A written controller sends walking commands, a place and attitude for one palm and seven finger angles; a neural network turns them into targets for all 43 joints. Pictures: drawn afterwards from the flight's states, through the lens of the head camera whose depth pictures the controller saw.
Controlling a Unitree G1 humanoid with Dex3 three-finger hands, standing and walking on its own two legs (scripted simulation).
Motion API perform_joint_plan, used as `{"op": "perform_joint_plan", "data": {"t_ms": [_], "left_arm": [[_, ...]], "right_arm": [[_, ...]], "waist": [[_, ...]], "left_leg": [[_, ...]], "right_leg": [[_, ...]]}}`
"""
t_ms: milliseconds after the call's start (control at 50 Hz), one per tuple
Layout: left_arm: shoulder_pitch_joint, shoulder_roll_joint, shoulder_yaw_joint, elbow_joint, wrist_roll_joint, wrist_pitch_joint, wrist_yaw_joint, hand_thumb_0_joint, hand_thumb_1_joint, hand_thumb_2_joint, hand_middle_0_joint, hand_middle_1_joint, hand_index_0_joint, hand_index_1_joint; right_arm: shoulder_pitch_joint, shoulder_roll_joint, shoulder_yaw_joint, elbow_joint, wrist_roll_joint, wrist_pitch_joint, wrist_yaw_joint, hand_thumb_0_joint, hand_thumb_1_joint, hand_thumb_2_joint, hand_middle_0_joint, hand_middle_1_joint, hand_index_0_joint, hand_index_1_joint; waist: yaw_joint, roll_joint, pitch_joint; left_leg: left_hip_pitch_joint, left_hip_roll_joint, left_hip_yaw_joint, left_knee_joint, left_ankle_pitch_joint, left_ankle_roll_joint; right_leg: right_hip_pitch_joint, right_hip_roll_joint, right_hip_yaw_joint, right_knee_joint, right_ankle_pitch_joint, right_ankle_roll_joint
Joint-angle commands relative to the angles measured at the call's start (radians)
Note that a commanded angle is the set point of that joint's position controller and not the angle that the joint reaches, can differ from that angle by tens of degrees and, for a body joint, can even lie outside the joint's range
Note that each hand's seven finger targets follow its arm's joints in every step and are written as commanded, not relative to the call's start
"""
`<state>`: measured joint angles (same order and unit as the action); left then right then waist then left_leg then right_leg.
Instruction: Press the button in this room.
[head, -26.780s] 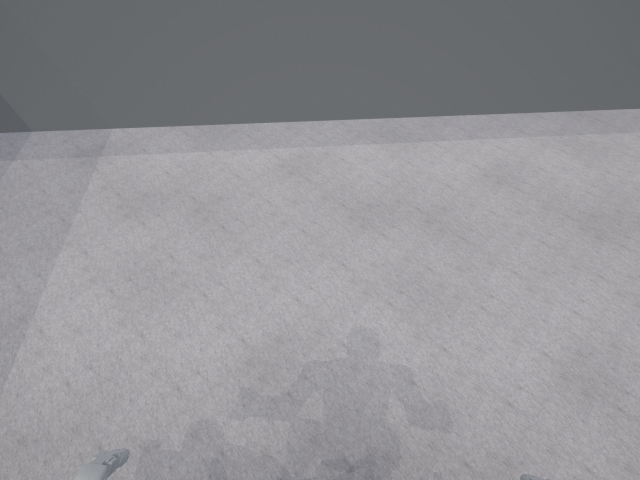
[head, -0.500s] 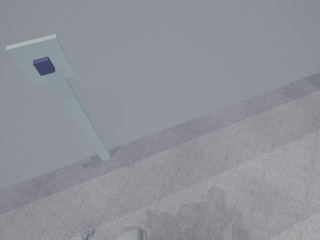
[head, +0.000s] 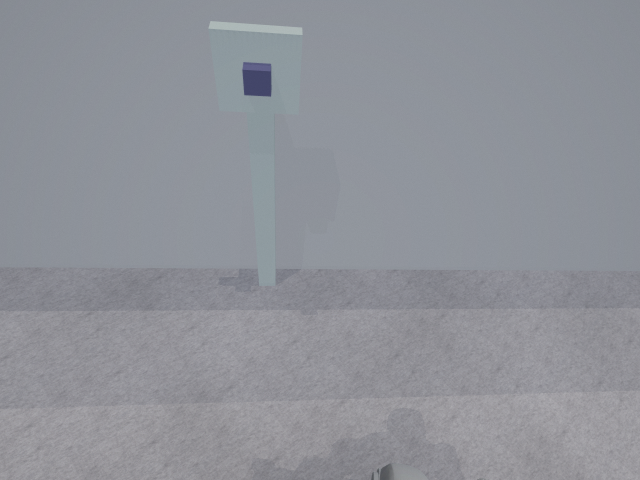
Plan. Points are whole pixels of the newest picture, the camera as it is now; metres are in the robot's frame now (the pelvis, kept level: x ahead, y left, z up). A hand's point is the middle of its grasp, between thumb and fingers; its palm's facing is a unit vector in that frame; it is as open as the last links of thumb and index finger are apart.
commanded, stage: turn to face it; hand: left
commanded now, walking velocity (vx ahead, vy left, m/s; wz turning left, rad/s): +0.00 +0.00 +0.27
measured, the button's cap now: (257, 78) +0.78 +0.19 +0.06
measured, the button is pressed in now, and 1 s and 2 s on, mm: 0 0 0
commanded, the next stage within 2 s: take the last steps up to it in 0.24 s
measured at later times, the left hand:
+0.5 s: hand out of the picture +0.02 +0.13 -0.15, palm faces +0.18 -0.95 -0.27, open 7.4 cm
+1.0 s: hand out of the picture -0.03 +0.15 -0.18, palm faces +0.22 -0.97 -0.11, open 7.4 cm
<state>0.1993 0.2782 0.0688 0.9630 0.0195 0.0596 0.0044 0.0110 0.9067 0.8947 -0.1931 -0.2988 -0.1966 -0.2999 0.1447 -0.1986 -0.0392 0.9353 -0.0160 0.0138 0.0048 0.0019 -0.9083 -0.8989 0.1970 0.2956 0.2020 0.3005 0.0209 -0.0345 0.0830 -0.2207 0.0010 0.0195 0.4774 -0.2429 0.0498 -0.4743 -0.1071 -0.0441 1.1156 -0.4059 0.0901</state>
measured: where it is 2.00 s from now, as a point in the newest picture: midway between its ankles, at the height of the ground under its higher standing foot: (320, 435)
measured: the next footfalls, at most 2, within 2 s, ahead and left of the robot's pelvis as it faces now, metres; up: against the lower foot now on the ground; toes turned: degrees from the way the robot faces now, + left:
right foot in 0.30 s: +0.04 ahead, -0.14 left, +0.00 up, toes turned +2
left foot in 0.84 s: +0.07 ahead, +0.11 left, +0.00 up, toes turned +17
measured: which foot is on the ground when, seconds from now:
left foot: down 0.00-0.30, up 0.32-0.82, down 0.84-1.00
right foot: up 0.00-0.28, down 0.30-0.86, up 0.88-1.00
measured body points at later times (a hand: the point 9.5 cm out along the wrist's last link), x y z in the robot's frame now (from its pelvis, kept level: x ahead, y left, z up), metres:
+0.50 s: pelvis -0.01 -0.07 +0.00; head +0.00 -0.11 +0.45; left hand +0.01 +0.18 -0.13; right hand +0.03 -0.31 -0.17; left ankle -0.06 +0.09 -0.66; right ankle +0.00 -0.15 -0.74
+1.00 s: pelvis +0.08 +0.01 +0.00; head +0.07 +0.02 +0.45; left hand -0.04 +0.20 -0.17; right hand +0.17 -0.22 -0.14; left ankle +0.03 +0.09 -0.74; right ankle +0.06 -0.13 -0.67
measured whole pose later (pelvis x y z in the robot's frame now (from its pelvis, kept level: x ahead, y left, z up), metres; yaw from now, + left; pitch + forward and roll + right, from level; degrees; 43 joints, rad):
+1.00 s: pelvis +0.08 +0.01 +0.00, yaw +8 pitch -1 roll -1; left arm 0.42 0.15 0.05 1.18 0.04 0.01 -0.02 0.01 0.91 0.89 -0.19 -0.30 -0.20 -0.30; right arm 0.23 -0.15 -0.06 1.04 -0.02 -0.07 -0.02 -0.02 -0.96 -0.90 0.20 0.30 0.20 0.30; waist 0.02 -0.02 0.00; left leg -0.12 0.04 0.15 0.43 -0.29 0.03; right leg -0.40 -0.08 -0.08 1.03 -0.36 -0.01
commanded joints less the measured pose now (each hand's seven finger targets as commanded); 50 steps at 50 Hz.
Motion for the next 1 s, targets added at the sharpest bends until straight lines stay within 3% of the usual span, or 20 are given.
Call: {"op": "perform_joint_plan", "data": {"t_ms": [0, 140, 240, 260, 280, 300, 320, 340, 360, 420, 500, 660, 720, 780, 800, 820, 840, 860, 920, 980], "left_arm": [[-0.01, 0.061, 0.005, -0.06, -0.004, -0.022, 0.01, 0.0, 0.9, 0.9, -0.2, -0.3, -0.2, -0.3], [-0.062, 0.023, -0.01, -0.082, -0.012, -0.029, 0.016, 0.0, 0.9, 0.9, -0.2, -0.3, -0.2, -0.3], [0.055, 0.023, -0.01, -0.04, -0.018, -0.053, 0.022, 0.0, 0.9, 0.9, -0.2, -0.3, -0.2, -0.3], [0.083, 0.055, -0.005, -0.03, -0.012, -0.064, 0.027, 0.0, 0.9, 0.9, -0.2, -0.3, -0.2, -0.3], [0.092, 0.136, 0.009, -0.03, 0.002, -0.074, 0.035, 0.0, 0.9, 0.9, -0.2, -0.3, -0.2, -0.3], [0.091, 0.175, 0.013, -0.05, 0.0, -0.071, 0.032, 0.0, 0.9, 0.9, -0.2, -0.3, -0.2, -0.3], [0.051, 0.142, 0.009, -0.055, -0.005, -0.069, 0.034, 0.0, 0.9, 0.9, -0.2, -0.3, -0.2, -0.3], [0.008, 0.112, 0.013, -0.061, -0.006, -0.071, 0.035, 0.0, 0.9, 0.9, -0.2, -0.3, -0.2, -0.3], [-0.01, 0.083, 0.002, -0.061, -0.008, -0.071, 0.03, 0.0, 0.9, 0.9, -0.2, -0.3, -0.2, -0.3], [0.034, 0.028, -0.011, -0.03, -0.008, -0.092, 0.022, 0.0, 0.9, 0.9, -0.2, -0.3, -0.2, -0.3], [0.153, 0.004, -0.014, 0.025, -0.003, -0.113, 0.017, 0.0, 0.9, 0.9, -0.2, -0.3, -0.2, -0.3], [0.289, 0.021, -0.009, 0.126, 0.01, -0.123, 0.011, 0.0, 0.9, 0.9, -0.2, -0.3, -0.2, -0.3], [0.284, 0.028, -0.004, 0.149, 0.011, -0.12, 0.008, 0.0, 0.9, 0.9, -0.2, -0.3, -0.2, -0.3], [0.243, 0.005, -0.01, 0.163, -0.003, -0.113, 0.005, 0.0, 0.9, 0.9, -0.2, -0.3, -0.2, -0.3], [0.232, -0.024, -0.015, 0.159, -0.006, -0.11, 0.002, 0.0, 0.9, 0.9, -0.2, -0.3, -0.2, -0.3], [0.228, -0.074, -0.027, 0.139, -0.01, -0.11, -0.005, 0.0, 0.9, 0.9, -0.2, -0.3, -0.2, -0.3], [0.189, -0.088, -0.033, 0.11, -0.004, -0.108, -0.007, 0.0, 0.9, 0.9, -0.2, -0.3, -0.2, -0.3], [0.146, -0.064, -0.023, 0.097, 0.007, -0.1, -0.005, 0.0, 0.9, 0.9, -0.2, -0.3, -0.2, -0.3], [0.152, -0.071, -0.017, 0.128, 0.012, -0.091, -0.02, 0.0, 0.9, 0.9, -0.2, -0.3, -0.2, -0.3], [0.171, -0.1, -0.013, 0.125, 0.013, -0.086, -0.025, 0.0, 0.9, 0.9, -0.2, -0.3, -0.2, -0.3]], "right_arm": [[0.076, -0.192, -0.05, -0.035, 0.003, -0.013, -0.02, 0.0, -0.9, -0.9, 0.2, 0.3, 0.2, 0.3], [0.101, -0.189, -0.058, -0.012, -0.007, -0.005, -0.021, 0.0, -0.9, -0.9, 0.2, 0.3, 0.2, 0.3], [0.072, -0.17, -0.056, 0.001, 0.0, -0.001, -0.018, 0.0, -0.9, -0.9, 0.2, 0.3, 0.2, 0.3], [0.084, -0.133, -0.051, 0.005, 0.008, -0.003, -0.013, 0.0, -0.9, -0.9, 0.2, 0.3, 0.2, 0.3], [0.1, -0.067, -0.038, -0.007, 0.016, -0.004, -0.008, 0.0, -0.9, -0.9, 0.2, 0.3, 0.2, 0.3], [0.066, -0.094, -0.049, -0.029, 0.009, 0.009, -0.011, 0.0, -0.9, -0.9, 0.2, 0.3, 0.2, 0.3], [0.071, -0.114, -0.058, -0.01, 0.002, 0.024, -0.012, 0.0, -0.9, -0.9, 0.2, 0.3, 0.2, 0.3], [0.094, -0.108, -0.059, 0.012, -0.005, 0.036, -0.009, 0.0, -0.9, -0.9, 0.2, 0.3, 0.2, 0.3], [0.108, -0.104, -0.058, 0.037, -0.009, 0.038, -0.003, 0.0, -0.9, -0.9, 0.2, 0.3, 0.2, 0.3], [0.16, -0.079, -0.055, 0.07, -0.017, 0.03, 0.009, 0.0, -0.9, -0.9, 0.2, 0.3, 0.2, 0.3], [0.129, -0.073, -0.057, 0.075, -0.02, 0.016, 0.015, 0.0, -0.9, -0.9, 0.2, 0.3, 0.2, 0.3], [-0.001, -0.038, -0.034, 0.051, -0.01, -0.018, 0.014, 0.0, -0.9, -0.9, 0.2, 0.3, 0.2, 0.3], [0.003, -0.017, -0.025, 0.052, -0.005, -0.032, 0.012, 0.0, -0.9, -0.9, 0.2, 0.3, 0.2, 0.3], [0.115, -0.013, -0.017, 0.097, -0.003, -0.055, -0.001, 0.0, -0.9, -0.9, 0.2, 0.3, 0.2, 0.3], [0.194, -0.05, -0.026, 0.127, 0.0, -0.063, -0.01, 0.0, -0.9, -0.9, 0.2, 0.3, 0.2, 0.3], [0.301, -0.131, -0.046, 0.154, -0.007, -0.07, -0.019, 0.0, -0.9, -0.9, 0.2, 0.3, 0.2, 0.3], [0.381, -0.202, -0.063, 0.167, -0.011, -0.061, -0.024, 0.0, -0.9, -0.9, 0.2, 0.3, 0.2, 0.3], [0.351, -0.202, -0.064, 0.165, -0.01, -0.05, -0.026, 0.0, -0.9, -0.9, 0.2, 0.3, 0.2, 0.3], [0.217, -0.087, -0.03, 0.133, -0.007, -0.063, -0.029, 0.0, -0.9, -0.9, 0.2, 0.3, 0.2, 0.3], [0.24, -0.053, -0.028, 0.128, -0.007, -0.087, -0.032, 0.0, -0.9, -0.9, 0.2, 0.3, 0.2, 0.3]], "waist": [[-0.036, 0.167, -0.101], [-0.053, 0.194, -0.099], [0.004, 0.157, -0.139], [0.01, 0.07, -0.153], [0.008, -0.181, -0.158], [0.023, -0.224, -0.098], [0.006, -0.133, -0.088], [-0.012, -0.181, -0.041], [-0.024, -0.123, -0.01], [-0.031, -0.124, 0.005], [0.001, -0.128, 0.002], [0.05, -0.101, 0.015], [0.037, -0.112, 0.015], [-0.033, -0.066, -0.032], [-0.068, 0.043, -0.059], [-0.117, 0.261, -0.09], [-0.141, 0.363, -0.067], [-0.13, 0.263, 0.001], [-0.057, 0.182, 0.13], [-0.035, 0.104, 0.067]], "left_leg": [[0.113, 0.229, -0.218, -0.167, 0.414, 0.102], [0.09, 0.235, -0.301, -0.147, 0.376, 0.127], [-0.046, 0.168, -0.298, -0.055, 0.311, 0.067], [-0.139, 0.112, -0.255, 0.016, 0.176, 0.015], [-0.298, -0.018, -0.112, 0.184, -0.096, -0.058], [-0.301, -0.047, -0.082, 0.361, -0.325, -0.076], [-0.26, -0.017, -0.117, 0.478, -0.305, -0.073], [-0.274, 0.003, -0.123, 0.548, -0.259, -0.072], [-0.284, 0.007, -0.105, 0.604, -0.189, -0.075], [-0.314, 0.031, -0.062, 0.629, -0.063, -0.086], [-0.347, 0.063, -0.034, 0.573, -0.015, -0.094], [-0.325, 0.09, 0.034, 0.292, -0.121, -0.084], [-0.226, 0.076, 0.064, 0.171, -0.15, -0.068], [0.09, 0.036, 0.125, -0.048, 0.014, -0.065], [0.263, 0.072, 0.082, -0.088, 0.0, -0.058], [0.393, 0.266, -0.187, -0.166, -0.152, -0.001], [0.373, 0.435, -0.399, -0.302, -0.271, 0.08], [0.262, 0.463, -0.404, -0.337, -0.367, 0.11], [0.061, 0.365, -0.241, -0.372, -0.26, 0.081], [0.121, 0.308, -0.089, -0.33, 0.055, 0.072]], "right_leg": [[-0.055, -0.002, 0.028, -0.021, 0.04, 0.01], [0.045, 0.037, 0.018, -0.277, -0.047, -0.008], [0.323, 0.064, -0.006, -0.666, 0.178, -0.032], [0.442, -0.005, 0.058, -0.777, 0.241, -0.046], [0.526, -0.23, 0.298, -0.83, 0.283, -0.124], [0.375, -0.373, 0.376, -0.866, 0.374, -0.226], [0.282, -0.345, 0.322, -0.874, 0.302, -0.265], [0.224, -0.292, 0.307, -0.917, 0.126, -0.254], [0.221, -0.232, 0.267, -0.938, 0.021, -0.225], [0.267, -0.157, 0.168, -0.959, -0.026, -0.165], [0.345, -0.154, 0.177, -0.991, -0.074, -0.17], [0.432, -0.197, 0.2, -0.977, 0.025, -0.255], [0.388, -0.195, 0.177, -0.946, 0.061, -0.265], [0.235, -0.117, 0.078, -0.822, 0.096, -0.209], [0.112, -0.071, 0.038, -0.709, 0.071, -0.176], [-0.063, 0.025, -0.041, -0.481, 0.005, -0.129], [-0.169, 0.073, -0.094, -0.251, -0.156, -0.103], [-0.183, 0.036, -0.027, -0.137, -0.15, -0.118], [-0.169, -0.026, 0.014, -0.019, 0.037, -0.105], [-0.171, -0.023, -0.001, -0.008, 0.154, -0.077]]}}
